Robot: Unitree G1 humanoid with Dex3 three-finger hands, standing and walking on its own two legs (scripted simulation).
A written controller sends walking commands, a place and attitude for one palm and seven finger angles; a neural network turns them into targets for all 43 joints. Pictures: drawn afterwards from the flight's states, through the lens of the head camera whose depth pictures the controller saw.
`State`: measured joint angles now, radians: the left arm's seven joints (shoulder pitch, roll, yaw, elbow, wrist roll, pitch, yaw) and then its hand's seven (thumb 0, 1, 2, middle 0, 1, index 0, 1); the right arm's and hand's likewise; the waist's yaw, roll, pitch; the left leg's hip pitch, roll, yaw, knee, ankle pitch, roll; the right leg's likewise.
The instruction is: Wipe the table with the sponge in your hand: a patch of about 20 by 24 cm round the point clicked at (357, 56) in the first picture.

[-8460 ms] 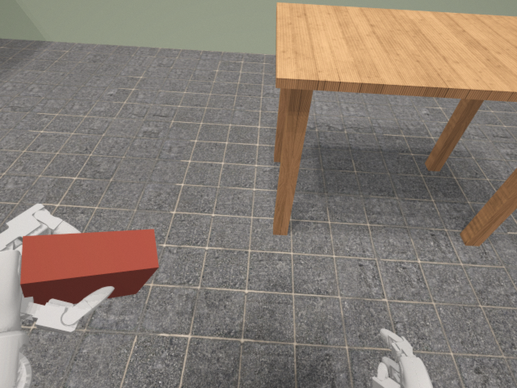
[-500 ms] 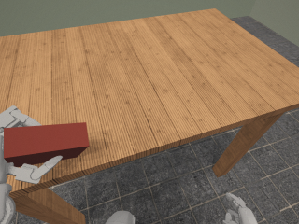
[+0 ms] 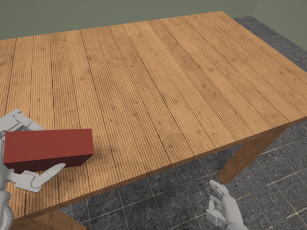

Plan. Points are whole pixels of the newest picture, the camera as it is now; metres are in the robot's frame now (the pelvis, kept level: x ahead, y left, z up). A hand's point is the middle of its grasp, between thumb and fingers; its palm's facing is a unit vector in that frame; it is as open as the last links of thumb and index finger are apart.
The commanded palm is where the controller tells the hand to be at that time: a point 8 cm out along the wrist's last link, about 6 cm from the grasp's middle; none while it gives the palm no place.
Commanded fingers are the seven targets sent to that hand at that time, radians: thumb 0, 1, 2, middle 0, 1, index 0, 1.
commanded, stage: come to a stop and stand still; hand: left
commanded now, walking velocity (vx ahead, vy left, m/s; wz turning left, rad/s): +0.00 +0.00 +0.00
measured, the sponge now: (63, 151) +0.23 +0.20 +0.15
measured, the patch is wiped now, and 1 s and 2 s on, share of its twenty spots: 0.00 0.00 0.00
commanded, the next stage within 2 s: look again from close up in 1.68 s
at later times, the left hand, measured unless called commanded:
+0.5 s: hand out of the picture +0.18 +0.31 +0.16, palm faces +0.43 -0.81 -0.39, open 9.2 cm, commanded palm +0.11 +0.33 +0.18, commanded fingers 0.00 0.10 1.30 -1.20 -1.60 -1.20 -1.60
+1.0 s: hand out of the picture +0.16 +0.33 +0.16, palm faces +0.47 -0.80 -0.38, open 9.2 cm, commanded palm +0.10 +0.35 +0.18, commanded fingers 0.00 0.10 1.30 -1.20 -1.60 -1.20 -1.60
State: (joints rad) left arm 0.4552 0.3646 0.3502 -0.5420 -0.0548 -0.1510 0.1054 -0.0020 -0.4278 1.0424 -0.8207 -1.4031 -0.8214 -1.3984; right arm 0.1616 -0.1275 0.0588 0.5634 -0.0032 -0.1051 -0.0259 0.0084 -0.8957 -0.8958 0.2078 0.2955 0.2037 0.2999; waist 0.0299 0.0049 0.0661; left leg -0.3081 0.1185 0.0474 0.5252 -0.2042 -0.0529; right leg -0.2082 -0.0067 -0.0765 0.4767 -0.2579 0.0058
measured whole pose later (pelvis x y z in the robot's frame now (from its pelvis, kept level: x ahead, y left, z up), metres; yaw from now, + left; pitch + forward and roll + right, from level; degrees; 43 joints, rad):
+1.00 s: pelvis -0.03 +0.06 +0.00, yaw +4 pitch -3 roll -2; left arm 0.38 0.35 0.35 -0.46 0.01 -0.21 0.11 -0.01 -0.43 1.04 -0.82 -1.40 -0.82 -1.40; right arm 0.18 -0.18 0.02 0.59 0.01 -0.19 -0.02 0.01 -0.90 -0.90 0.20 0.30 0.20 0.30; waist 0.06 -0.02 0.11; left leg -0.30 0.00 0.01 0.47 -0.13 0.05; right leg -0.17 -0.01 0.07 0.41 -0.20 0.02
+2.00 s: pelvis +0.02 +0.04 +0.01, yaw +4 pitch -1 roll -1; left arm 0.46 0.37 0.35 -0.50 -0.04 -0.17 0.11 -0.01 -0.43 1.05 -0.81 -1.41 -0.82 -1.41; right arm 0.17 -0.19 0.01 0.57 0.03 -0.08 -0.04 0.01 -0.90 -0.90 0.20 0.29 0.20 0.30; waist 0.02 0.00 0.09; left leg -0.25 0.01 0.01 0.46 -0.20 0.02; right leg -0.11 0.00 0.06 0.39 -0.26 0.03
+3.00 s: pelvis -0.05 -0.02 +0.00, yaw +0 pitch -1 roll +1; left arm 0.53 0.37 0.37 -0.60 -0.05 -0.17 0.13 0.00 -0.43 1.05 -0.82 -1.40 -0.83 -1.40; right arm 0.21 -0.19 0.01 0.61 0.02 -0.11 -0.03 0.01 -0.90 -0.90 0.20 0.29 0.20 0.30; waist 0.00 -0.03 0.12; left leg -0.34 0.02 0.02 0.73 -0.40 0.00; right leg -0.32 0.00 -0.03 0.56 -0.23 -0.04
